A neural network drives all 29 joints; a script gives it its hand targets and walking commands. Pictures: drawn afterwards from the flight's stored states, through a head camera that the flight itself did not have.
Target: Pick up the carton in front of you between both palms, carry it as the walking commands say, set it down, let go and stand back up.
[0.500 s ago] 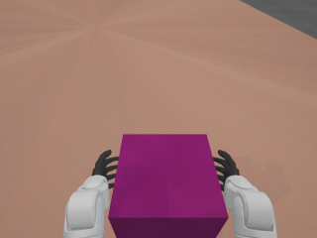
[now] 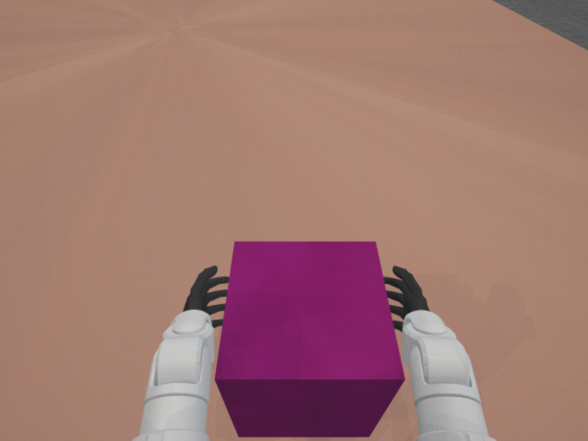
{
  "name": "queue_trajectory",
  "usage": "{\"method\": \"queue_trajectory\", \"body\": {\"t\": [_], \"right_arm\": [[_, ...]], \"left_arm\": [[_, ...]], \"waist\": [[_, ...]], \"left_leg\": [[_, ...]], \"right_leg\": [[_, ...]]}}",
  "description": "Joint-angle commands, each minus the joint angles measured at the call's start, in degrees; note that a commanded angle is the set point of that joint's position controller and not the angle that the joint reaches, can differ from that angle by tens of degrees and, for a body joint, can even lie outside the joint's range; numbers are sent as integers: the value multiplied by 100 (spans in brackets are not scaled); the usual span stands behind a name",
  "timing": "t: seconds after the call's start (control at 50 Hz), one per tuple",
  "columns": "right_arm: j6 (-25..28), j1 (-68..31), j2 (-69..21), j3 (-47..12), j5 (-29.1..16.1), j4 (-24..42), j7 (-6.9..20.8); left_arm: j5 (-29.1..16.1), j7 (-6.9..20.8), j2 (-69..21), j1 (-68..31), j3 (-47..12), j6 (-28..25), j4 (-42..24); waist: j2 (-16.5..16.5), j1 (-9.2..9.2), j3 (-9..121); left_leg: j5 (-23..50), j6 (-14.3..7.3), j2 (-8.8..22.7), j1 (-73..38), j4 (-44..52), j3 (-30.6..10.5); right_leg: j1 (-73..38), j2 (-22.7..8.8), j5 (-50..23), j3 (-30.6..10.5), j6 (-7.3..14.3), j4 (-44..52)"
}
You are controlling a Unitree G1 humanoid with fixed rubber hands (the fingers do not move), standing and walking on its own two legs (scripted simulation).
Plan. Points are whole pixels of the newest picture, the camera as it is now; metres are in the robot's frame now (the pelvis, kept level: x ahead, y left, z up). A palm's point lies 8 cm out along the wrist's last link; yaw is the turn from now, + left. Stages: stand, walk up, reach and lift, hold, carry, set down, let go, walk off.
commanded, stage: carry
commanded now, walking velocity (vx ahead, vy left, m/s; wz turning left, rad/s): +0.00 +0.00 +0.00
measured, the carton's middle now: (304, 343) +0.29 +0.00 -0.05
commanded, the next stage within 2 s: hold in 0.42 s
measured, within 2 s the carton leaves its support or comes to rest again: neither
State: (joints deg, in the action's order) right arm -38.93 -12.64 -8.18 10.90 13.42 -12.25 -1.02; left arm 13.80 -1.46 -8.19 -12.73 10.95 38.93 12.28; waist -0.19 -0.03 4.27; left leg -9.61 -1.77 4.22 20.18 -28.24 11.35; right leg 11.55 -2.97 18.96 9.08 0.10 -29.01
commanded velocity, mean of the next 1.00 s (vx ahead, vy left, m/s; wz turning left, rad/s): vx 0.00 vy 0.00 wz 0.00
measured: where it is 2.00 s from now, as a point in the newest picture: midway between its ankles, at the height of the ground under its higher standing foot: outside the picture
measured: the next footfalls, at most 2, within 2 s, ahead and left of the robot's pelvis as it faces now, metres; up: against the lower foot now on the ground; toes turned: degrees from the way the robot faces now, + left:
none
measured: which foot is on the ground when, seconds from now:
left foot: down 0.00-1.00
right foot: down 0.00-1.00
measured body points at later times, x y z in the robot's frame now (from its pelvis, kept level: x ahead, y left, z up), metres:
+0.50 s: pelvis +0.00 -0.01 +0.00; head -0.01 +0.00 +0.45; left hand +0.30 +0.14 +0.03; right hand +0.29 -0.16 +0.03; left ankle +0.05 +0.11 -0.74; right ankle -0.04 -0.11 -0.74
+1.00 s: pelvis -0.03 +0.01 +0.01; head -0.07 +0.03 +0.45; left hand +0.28 +0.14 +0.04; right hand +0.25 -0.17 +0.04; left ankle +0.05 +0.12 -0.74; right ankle -0.04 -0.11 -0.74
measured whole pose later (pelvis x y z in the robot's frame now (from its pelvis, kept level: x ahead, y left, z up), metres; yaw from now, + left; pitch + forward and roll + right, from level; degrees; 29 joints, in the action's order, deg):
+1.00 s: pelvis -0.03 +0.01 +0.01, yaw -6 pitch -9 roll +0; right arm -38.3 -15.4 -8.8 13.2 14.9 -16.1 0.9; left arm 16.3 -0.6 -8.6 -14.7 12.5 41.2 12.3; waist -2.3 -0.2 -4.4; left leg -6.4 -0.9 0.5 7.1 -22.3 2.8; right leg 1.7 0.0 14.0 -0.6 0.4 -24.4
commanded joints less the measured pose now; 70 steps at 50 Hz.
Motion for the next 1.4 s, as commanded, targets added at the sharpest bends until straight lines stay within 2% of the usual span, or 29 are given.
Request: {"method": "queue_trajectory", "body": {"t": [0.0,0.06,0.14,0.4,0.42,0.44,0.46,0.52,0.54,0.56,0.58,0.6,0.64,0.7,0.84,0.92,1.12,1.26,1.38], "right_arm": [[285,-2699,-4972,-3274,-1321,451,1245],[83,-2554,-5098,-3468,-1450,722,1234],[-126,-2326,-4941,-3301,-1362,708,1207],[-127,-2505,-4994,-3327,-1389,727,1217],[-118,-1974,-5097,-3161,-1344,639,1242],[1,-1989,-5034,-3110,-1231,785,1193],[25,-1818,-4822,-2934,-1115,705,1142],[120,-2048,-4840,-2923,-1131,662,1127],[159,-1915,-4807,-2852,-1072,588,1076],[169,-2040,-4746,-2905,-1048,617,1102],[175,-2105,-4776,-2884,-1069,578,1128],[185,-2221,-4835,-2916,-1151,577,1151],[182,-2358,-4866,-2986,-1195,550,1204],[174,-2548,-4878,-2929,-1186,417,1282],[236,-2786,-5087,-2750,-1069,28,1359],[269,-2951,-5244,-2725,-1068,-92,1414],[244,-3282,-5380,-2516,-1047,-406,1604],[223,-3427,-5309,-2244,-920,-579,1650],[524,-4013,-5034,-1443,-420,-1340,1676]], "left_arm": [[-1352,1285,-4969,-2720,-3305,-285,-450],[-1473,1278,-5086,-2570,-3495,-81,-716],[-1386,1257,-4943,-2328,-3341,132,-687],[-1413,1265,-4989,-2504,-3343,125,-711],[-1405,1262,-5099,-1878,-3225,162,-885],[-1372,1222,-4894,-2045,-3222,92,-1011],[-1314,1238,-4759,-2041,-3230,103,-1132],[-1354,1215,-4831,-2101,-3271,26,-1009],[-1329,1234,-4639,-2143,-3291,-2,-1062],[-1317,1241,-4708,-2180,-3269,-19,-1100],[-1328,1233,-4787,-2272,-3299,-18,-1066],[-1285,1210,-4831,-2248,-3276,-18,-982],[-1195,1187,-4832,-2176,-3161,-16,-886],[-1067,1198,-4874,-2213,-2988,2,-658],[-1131,1386,-5085,-2668,-2993,3,-397],[-1198,1485,-5255,-2902,-3083,7,-289],[-1147,1570,-5504,-3111,-2886,72,98],[-1141,1580,-5579,-3306,-2690,100,305],[-739,1532,-5472,-3858,-1809,-164,1167]], "waist": [[53,2,1512],[47,-4,1595],[28,-6,1551],[21,0,1467],[-500,-92,769],[-398,17,1044],[-189,29,1060],[-147,79,981],[-260,78,982],[-117,-24,857],[-35,48,873],[13,19,898],[-21,-86,811],[-84,-137,529],[-244,-20,273],[-151,47,345],[98,-6,440],[148,29,408],[110,13,136]], "left_leg": [[990,23,592,-1094,249,-717],[1152,11,604,-1111,187,-709],[1234,8,611,-1055,146,-699],[1094,46,595,-1010,160,-695],[2231,-44,-981,-2725,281,-1503],[2757,-43,-839,-3072,262,-1676],[2286,23,-797,-2793,414,-1639],[2512,90,-892,-3064,428,-1618],[2286,99,-892,-2957,481,-1597],[2000,135,-948,-2749,541,-1557],[1965,154,-965,-2713,562,-1562],[1886,141,-971,-2859,569,-1572],[1568,109,-975,-2897,598,-1555],[1101,73,-953,-2939,631,-1525],[374,92,-927,-3161,592,-1488],[75,131,-917,-3237,598,-1479],[-445,174,-688,-3193,844,-1725],[-401,206,-560,-3167,960,-1856],[-744,176,-555,-2956,830,-1893]], "right_leg": [[59,-594,-921,-558,100,494],[23,-595,-1116,-547,98,415],[44,-604,-1267,-545,90,370],[95,-613,-1211,-570,112,423],[204,585,-2770,-1559,163,834],[228,663,-3207,-1624,143,787],[-356,626,-2509,-1611,219,952],[-245,647,-2920,-1630,109,1012],[-478,643,-2522,-1627,147,1170],[-592,650,-2561,-1602,116,1124],[-674,657,-2650,-1593,97,1084],[-559,648,-2561,-1607,79,1085],[-414,648,-2169,-1602,69,1138],[-47,615,-1530,-1589,109,1232],[644,501,-365,-1596,315,1464],[803,517,-58,-1570,373,1451],[709,626,45,-1508,372,1230],[584,664,-144,-1504,348,1125],[932,672,124,-1493,365,902]]}}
